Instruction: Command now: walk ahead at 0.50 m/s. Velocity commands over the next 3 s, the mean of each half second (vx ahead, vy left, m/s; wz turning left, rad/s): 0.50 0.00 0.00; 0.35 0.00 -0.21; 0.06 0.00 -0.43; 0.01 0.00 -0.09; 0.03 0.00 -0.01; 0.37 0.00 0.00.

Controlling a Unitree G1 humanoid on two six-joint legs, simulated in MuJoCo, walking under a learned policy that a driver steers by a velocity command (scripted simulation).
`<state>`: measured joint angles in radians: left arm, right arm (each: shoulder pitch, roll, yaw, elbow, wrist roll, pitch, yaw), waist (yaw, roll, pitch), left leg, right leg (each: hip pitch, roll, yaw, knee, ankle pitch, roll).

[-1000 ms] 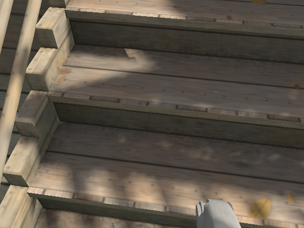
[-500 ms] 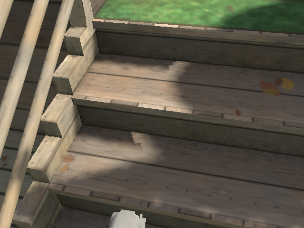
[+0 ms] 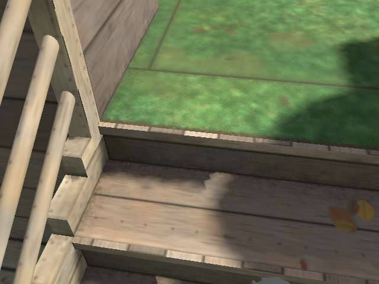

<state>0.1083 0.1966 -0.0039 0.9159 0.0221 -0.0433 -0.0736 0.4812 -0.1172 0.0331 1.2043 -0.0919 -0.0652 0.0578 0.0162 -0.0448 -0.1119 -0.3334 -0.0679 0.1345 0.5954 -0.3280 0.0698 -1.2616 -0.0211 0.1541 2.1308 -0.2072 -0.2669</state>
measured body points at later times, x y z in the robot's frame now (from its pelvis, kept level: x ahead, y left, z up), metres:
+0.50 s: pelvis +0.27 -0.04 +0.17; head +0.26 -0.04 +0.62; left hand +0.19 +0.17 +0.01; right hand +0.39 -0.26 +0.03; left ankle +0.33 +0.11 -0.30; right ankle +0.25 -0.13 -0.55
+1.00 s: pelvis +0.49 +0.02 +0.31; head +0.50 +0.02 +0.77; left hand +0.64 +0.26 +0.19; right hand +0.57 -0.24 +0.19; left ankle +0.56 +0.12 -0.38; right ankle +0.48 -0.12 -0.24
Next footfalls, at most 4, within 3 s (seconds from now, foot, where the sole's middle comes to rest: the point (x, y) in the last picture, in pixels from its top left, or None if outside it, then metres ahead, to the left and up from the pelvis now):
0.20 right None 0.29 -0.13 -0.59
0.74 left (163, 224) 0.60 0.12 -0.42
1.30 right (267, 236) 0.57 -0.17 -0.42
1.66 left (186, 222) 0.61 0.06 -0.42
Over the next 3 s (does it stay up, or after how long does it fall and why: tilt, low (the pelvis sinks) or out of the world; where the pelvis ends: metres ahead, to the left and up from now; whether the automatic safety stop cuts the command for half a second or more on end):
stays up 0.71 -0.15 0.37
